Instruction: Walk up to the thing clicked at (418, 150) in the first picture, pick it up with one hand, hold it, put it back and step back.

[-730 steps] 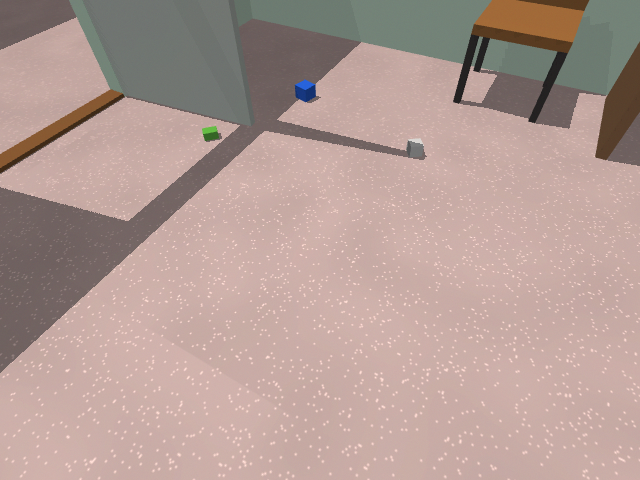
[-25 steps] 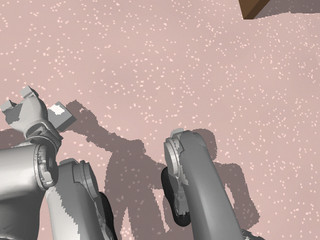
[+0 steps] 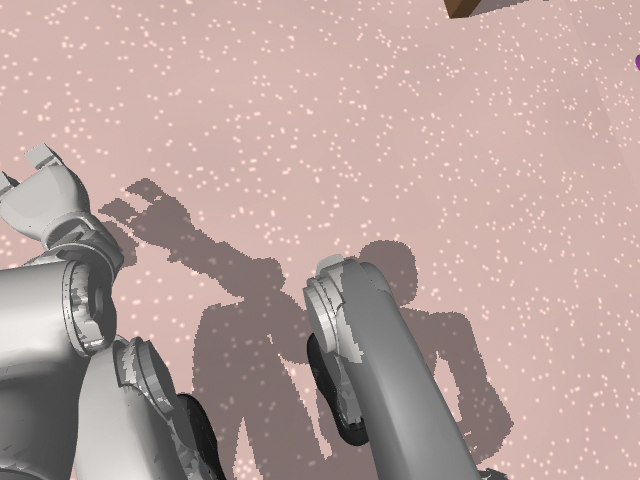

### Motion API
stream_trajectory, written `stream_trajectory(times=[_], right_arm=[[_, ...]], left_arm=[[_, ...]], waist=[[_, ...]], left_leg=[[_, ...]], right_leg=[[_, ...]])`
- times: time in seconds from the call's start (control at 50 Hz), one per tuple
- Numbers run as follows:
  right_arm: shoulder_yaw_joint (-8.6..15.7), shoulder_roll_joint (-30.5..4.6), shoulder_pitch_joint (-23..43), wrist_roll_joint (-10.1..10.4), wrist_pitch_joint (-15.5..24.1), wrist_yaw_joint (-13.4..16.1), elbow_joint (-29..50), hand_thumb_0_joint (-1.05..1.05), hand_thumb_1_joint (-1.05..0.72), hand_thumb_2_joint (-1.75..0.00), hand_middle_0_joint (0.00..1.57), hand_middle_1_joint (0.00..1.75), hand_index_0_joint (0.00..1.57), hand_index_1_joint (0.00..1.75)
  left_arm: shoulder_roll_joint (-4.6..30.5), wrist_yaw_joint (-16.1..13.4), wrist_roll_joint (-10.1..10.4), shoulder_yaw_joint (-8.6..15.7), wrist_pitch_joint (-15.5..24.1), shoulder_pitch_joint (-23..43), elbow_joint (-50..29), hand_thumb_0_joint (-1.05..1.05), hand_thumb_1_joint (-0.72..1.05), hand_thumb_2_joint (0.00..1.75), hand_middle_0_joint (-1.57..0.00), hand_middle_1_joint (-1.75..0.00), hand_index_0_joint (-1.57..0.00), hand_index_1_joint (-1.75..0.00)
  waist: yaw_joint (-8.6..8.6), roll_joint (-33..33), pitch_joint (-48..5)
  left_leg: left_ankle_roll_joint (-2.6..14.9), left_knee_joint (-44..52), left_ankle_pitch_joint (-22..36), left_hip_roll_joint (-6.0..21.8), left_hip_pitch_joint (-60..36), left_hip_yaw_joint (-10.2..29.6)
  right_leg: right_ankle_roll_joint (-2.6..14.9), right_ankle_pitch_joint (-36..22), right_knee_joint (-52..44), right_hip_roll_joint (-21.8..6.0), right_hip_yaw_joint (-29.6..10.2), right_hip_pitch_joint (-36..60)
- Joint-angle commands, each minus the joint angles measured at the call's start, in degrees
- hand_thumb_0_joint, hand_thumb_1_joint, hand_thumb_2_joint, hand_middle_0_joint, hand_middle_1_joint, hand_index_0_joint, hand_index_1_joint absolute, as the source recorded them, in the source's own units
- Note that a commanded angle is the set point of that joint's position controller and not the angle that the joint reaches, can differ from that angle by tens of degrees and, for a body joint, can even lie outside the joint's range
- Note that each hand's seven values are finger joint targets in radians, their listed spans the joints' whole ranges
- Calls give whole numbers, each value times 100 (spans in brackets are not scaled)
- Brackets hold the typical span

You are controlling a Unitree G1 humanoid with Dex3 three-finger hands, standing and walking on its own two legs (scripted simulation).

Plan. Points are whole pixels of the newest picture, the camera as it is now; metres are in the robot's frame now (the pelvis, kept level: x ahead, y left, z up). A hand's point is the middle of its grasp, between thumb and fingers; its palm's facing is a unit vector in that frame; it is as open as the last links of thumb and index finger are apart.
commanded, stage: close in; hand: left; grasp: from above
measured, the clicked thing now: (86, 248) +0.48 +0.23 -0.30
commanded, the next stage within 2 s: rest palm in 0.06 s
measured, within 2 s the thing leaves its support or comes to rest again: neither
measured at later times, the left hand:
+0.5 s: hand (90, 242) +0.46 +0.20 -0.23, palm faces -0.33 -0.21 -0.92, open 14.2 cm
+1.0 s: hand (85, 257) +0.45 +0.22 -0.26, palm faces -0.36 -0.21 -0.91, open 13.6 cm
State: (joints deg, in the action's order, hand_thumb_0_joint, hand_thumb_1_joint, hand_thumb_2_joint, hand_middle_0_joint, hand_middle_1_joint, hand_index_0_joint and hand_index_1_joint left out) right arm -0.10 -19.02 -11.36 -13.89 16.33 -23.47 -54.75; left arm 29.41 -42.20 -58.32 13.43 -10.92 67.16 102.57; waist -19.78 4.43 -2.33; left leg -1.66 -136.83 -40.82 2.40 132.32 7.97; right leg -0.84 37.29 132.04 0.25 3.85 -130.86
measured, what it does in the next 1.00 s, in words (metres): stands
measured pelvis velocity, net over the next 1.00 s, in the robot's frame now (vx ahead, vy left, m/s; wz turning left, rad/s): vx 0.00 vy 0.01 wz -0.07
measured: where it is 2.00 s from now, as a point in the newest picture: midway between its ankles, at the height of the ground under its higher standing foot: (279, 440)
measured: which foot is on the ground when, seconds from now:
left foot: down 0.00-1.00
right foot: down 0.00-1.00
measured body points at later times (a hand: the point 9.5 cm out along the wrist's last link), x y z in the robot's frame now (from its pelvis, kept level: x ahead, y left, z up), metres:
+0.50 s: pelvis +0.00 +0.00 -0.01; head +0.27 +0.05 +0.34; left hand +0.48 +0.20 -0.18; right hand -0.02 -0.26 -0.10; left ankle +0.07 +0.14 -0.30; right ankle +0.10 -0.12 -0.30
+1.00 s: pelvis +0.00 +0.01 -0.02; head +0.28 +0.06 +0.32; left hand +0.47 +0.22 -0.21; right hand -0.03 -0.24 -0.10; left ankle +0.07 +0.14 -0.30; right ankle +0.10 -0.12 -0.30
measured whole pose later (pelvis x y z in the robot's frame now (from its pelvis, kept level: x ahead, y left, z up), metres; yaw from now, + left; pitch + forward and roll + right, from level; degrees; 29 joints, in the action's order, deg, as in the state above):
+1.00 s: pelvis +0.00 +0.01 -0.02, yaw -4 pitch +30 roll -11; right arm -8.7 -19.6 -7.9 -16.0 21.5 -28.0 -48.5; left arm 39.7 -48.8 -55.7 10.8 -2.8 64.6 108.5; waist -22.7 -1.3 9.0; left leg -1.6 -143.9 -42.3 1.4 133.0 13.0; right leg -2.1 37.7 135.3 0.7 7.7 -128.7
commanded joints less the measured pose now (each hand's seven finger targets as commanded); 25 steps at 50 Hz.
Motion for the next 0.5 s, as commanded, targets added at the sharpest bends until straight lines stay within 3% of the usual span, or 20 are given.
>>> stream_trajectory(times=[0.0, 0.02, 0.08, 0.14, 0.16, 0.22, 0.26, 0.28, 0.34, 0.4, 0.42, 0.48], right_arm=[[299, -1216, -1387, 39, -38, -13, -118, 0, -87, -89, 20, 30, 20, 30], [275, -1205, -1404, 14, -21, 2, -116, 0, -87, -89, 20, 30, 20, 30], [203, -1188, -1527, -31, 73, 29, -251, 0, -87, -89, 20, 30, 20, 30], [142, -1223, -1574, -72, 191, 59, -300, 0, -87, -89, 20, 30, 20, 30], [136, -1248, -1592, -76, 217, 65, -344, 0, -87, -90, 20, 30, 20, 30], [62, -1366, -1346, -115, 328, 85, -194, 0, -88, -90, 20, 30, 20, 30], [71, -1509, -1275, -112, 354, 95, -129, 0, -87, -90, 20, 30, 20, 30], [24, -1449, -1373, -151, 358, 64, -197, 0, -88, -90, 20, 30, 20, 30], [27, -1585, -1356, -205, 439, -56, -143, 0, -88, -90, 20, 30, 20, 30], [26, -1722, -1131, -200, 505, -188, 135, 0, -88, -90, 20, 30, 20, 30], [39, -1758, -1197, -208, 491, -233, 175, 0, -88, -90, 20, 30, 20, 30], [-62, -1745, -1231, -217, 483, -351, 273, 0, -88, -90, 20, 30, 20, 30]], left_arm=[[945, 13, 283, -23, -181, 1155, -564, 0, -61, 101, -7, -97, -5, -99], [810, 69, 348, -101, -148, 1346, -586, 0, -60, 100, -7, -98, -5, -100], [506, 107, 458, -329, 154, 1972, -749, 0, -60, 101, -8, -99, -6, -101], [456, 68, 408, -547, 488, 2260, -775, 0, -58, 99, -7, -101, -6, -102], [573, 36, 319, -612, 588, 2359, -842, 0, -61, 104, -8, -96, -4, -100], [808, -107, -42, -688, 751, 2228, -414, 0, -61, 104, -8, -96, -4, -100], [1133, -289, -294, -522, 744, 1817, 0, 0, -61, 104, -8, -95, -4, -100], [1229, -380, -390, -481, 789, 2077, -288, 0, -61, 104, -10, -95, -6, -99], [1404, -708, -501, -257, 725, 1991, -141, 0, -61, 105, -11, -92, -6, -97], [1473, -964, -410, -44, 548, 1505, 254, 0, -55, 109, -16, -94, -11, -99], [1451, -1031, -288, 62, 481, 1347, 320, 0, -51, 105, -18, -91, -14, -96], [1344, -1053, 124, 56, 348, 1227, 453, 0, -47, 94, -19, -87, -16, -90]], waist=[[-33, 669, -3711], [-199, 561, -3566], [-429, 418, -3464], [-470, 559, -3598], [-402, 711, -3675], [-405, 945, -3519], [-328, 995, -3327], [-371, 1183, -3418], [-358, 1369, -3327], [-413, 1197, -2964], [-383, 1100, -3022], [-455, 1062, -2933]], left_leg=[[397, 1153, 1239, -234, -1974, -721], [406, 1093, 1207, -229, -1960, -674], [366, 1029, 955, -231, -1797, -604], [298, 1004, 750, -260, -1920, -593], [268, 1012, 673, -264, -2095, -590], [222, 1010, 342, -278, -2328, -524], [235, 1037, 187, -291, -2299, -522], [232, 1047, 247, -298, -2346, -554], [186, 1063, 571, -249, -2611, -452], [214, 953, 927, -252, -2376, -441], [221, 933, 1148, -241, -2390, -451], [254, 807, 1399, -227, -2400, -424]], right_leg=[[109, -1384, -1497, 173, 382, 2741], [98, -1366, -1485, 172, 404, 2617], [94, -1051, -1501, 194, 422, 2531], [123, -714, -1487, 188, 447, 2475], [139, -582, -1480, 170, 458, 2420], [204, -285, -1382, 159, 529, 2136], [219, -239, -1391, 166, 529, 2126], [234, -325, -1375, 173, 537, 2176], [274, -759, -1269, 164, 645, 2005], [195, -1166, -1219, 171, 653, 2282], [159, -1357, -1231, 182, 656, 2497], [85, -1576, -1200, 187, 686, 2676]])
